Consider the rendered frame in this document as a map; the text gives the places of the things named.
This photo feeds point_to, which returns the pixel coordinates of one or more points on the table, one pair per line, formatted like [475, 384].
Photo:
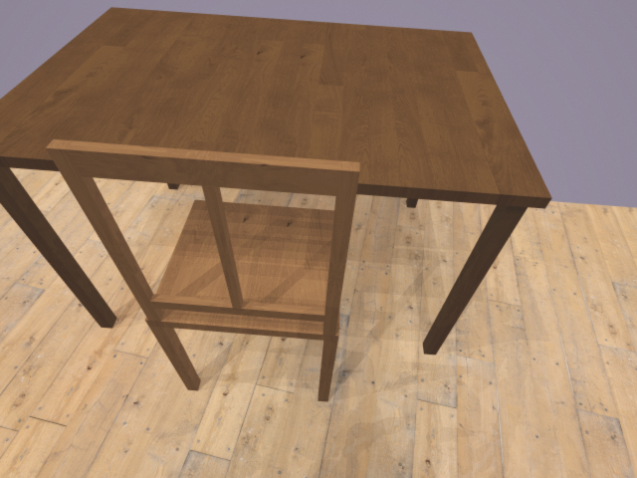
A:
[418, 108]

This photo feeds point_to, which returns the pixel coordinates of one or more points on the chair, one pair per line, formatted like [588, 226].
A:
[236, 268]

